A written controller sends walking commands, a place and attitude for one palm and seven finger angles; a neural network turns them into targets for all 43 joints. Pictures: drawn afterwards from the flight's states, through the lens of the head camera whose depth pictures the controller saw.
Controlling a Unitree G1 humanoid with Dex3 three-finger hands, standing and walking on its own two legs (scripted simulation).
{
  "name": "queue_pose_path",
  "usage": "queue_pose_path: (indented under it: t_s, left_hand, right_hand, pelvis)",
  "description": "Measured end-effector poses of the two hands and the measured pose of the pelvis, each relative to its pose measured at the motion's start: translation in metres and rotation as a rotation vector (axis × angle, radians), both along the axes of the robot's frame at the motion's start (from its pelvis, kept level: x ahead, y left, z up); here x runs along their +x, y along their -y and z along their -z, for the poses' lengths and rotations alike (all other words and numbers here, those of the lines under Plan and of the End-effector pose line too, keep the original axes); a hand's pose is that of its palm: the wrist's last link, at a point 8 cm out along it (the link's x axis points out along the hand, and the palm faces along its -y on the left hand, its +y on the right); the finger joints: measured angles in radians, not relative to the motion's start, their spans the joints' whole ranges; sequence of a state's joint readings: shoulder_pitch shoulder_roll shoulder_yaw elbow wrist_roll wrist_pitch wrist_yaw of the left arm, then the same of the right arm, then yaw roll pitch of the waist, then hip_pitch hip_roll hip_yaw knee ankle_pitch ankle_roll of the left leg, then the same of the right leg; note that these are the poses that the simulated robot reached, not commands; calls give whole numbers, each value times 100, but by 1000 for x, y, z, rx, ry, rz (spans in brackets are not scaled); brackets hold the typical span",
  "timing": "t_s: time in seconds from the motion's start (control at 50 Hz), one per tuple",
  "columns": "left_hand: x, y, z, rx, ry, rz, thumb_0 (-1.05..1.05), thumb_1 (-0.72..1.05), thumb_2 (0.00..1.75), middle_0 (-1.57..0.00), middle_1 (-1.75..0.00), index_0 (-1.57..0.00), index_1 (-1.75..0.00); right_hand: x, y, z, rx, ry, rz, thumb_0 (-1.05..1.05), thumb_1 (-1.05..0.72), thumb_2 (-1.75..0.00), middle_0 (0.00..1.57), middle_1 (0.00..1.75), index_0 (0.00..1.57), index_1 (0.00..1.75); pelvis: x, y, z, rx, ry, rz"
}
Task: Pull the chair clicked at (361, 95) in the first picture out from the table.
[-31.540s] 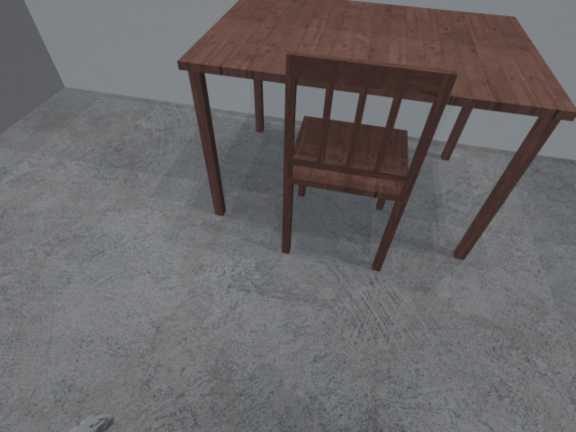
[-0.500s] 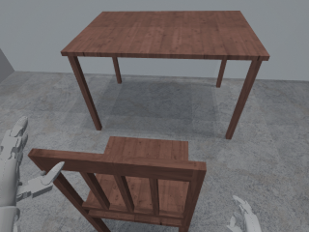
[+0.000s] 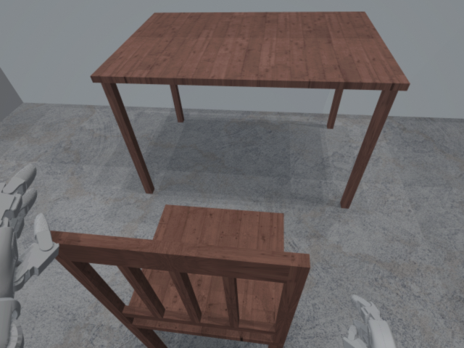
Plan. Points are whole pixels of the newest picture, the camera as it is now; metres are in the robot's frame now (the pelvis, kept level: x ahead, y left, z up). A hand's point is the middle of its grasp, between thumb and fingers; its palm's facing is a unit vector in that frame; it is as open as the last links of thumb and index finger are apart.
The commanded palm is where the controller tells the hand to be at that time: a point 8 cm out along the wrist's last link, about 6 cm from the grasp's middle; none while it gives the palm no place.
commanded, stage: draw the hand back to the body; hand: left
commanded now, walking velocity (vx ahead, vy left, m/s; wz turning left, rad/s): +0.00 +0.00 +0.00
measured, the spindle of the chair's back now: (188, 296) +0.24 +0.14 -0.11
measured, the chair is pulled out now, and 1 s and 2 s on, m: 0.65 0.65 0.65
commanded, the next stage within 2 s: step back with the hand held close in 0.02 s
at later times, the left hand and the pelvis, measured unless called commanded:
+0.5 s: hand (52, 265) +0.17 +0.25 +0.15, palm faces +0.33 -0.77 -0.55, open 7.4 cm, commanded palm +0.11 +0.30 +0.18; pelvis -0.04 +0.01 +0.00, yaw -2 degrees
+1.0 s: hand out of the picture +0.09 +0.28 +0.17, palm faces +0.48 -0.70 -0.53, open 7.4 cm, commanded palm +0.02 +0.31 +0.18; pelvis -0.11 +0.01 -0.01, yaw +2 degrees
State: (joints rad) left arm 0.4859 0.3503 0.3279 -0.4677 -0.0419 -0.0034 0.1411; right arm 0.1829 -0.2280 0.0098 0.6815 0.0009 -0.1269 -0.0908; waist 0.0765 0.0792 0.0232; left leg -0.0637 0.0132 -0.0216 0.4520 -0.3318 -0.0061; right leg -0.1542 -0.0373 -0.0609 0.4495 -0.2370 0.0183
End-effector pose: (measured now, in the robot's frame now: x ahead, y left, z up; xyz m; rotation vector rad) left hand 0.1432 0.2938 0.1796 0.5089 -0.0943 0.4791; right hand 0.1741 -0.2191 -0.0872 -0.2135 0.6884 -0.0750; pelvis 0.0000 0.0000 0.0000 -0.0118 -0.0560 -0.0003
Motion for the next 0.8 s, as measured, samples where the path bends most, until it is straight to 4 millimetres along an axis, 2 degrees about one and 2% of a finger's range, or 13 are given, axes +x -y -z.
queue_pose_path:
  t_s: [0.22, 0.3, 0.38, 0.48, 0.6, 0.7, 0.8]
  left_hand:
    - [1, -7, -5, 7, 43, -6, 2, 89, 90, -21, -30, -21, -30]
    - [9, -8, -6, 40, 27, 26, 1, 89, 90, -21, -30, -21, -30]
    - [9, 2, 2, 57, -33, 91, 1, 89, 90, -21, -30, -21, -30]
    - [-9, 7, 1, 98, -68, 139, 1, 89, 90, -22, -30, -21, -30]
    - [-41, -6, -7, 129, -17, 72, 1, 89, 90, -22, -30, -22, -30]
    - [-61, -11, 1, 86, 15, 21, 1, 89, 90, -22, -30, -21, -30]
    - [-72, -9, 11, 51, 29, 42, 1, 89, 90, -21, -30, -21, -30]
  right_hand:
    - [-6, -2, -2, 13, 2, 8, 1, -90, -90, 20, 30, 20, 30]
    - [-16, 2, -4, 8, -14, 46, 1, -90, -90, 20, 30, 20, 30]
    - [-31, 9, -3, 1, -32, 97, 1, -90, -90, 20, 30, 20, 30]
    - [-54, 15, 0, -2, -54, 156, 1, -90, -90, 20, 30, 20, 30]
    - [-77, 15, 4, -10, -66, 156, 1, -90, -90, 20, 30, 20, 30]
    - [-95, 13, 5, -25, -60, 123, 1, -90, -90, 20, 30, 20, 30]
    - [-114, 11, 2, -54, -62, 99, 1, -90, -90, 20, 30, 20, 30]
  pelvis:
    - [-10, 1, 0, 0, -3, 12]
    - [-20, -1, -2, 9, -27, 29]
    - [-28, -6, -2, 20, -46, 39]
    - [-38, -7, 0, 30, -53, 36]
    - [-57, -5, 3, 29, -47, 27]
    - [-75, -5, 5, 22, -49, 25]
    - [-91, -8, 6, 12, -58, 19]
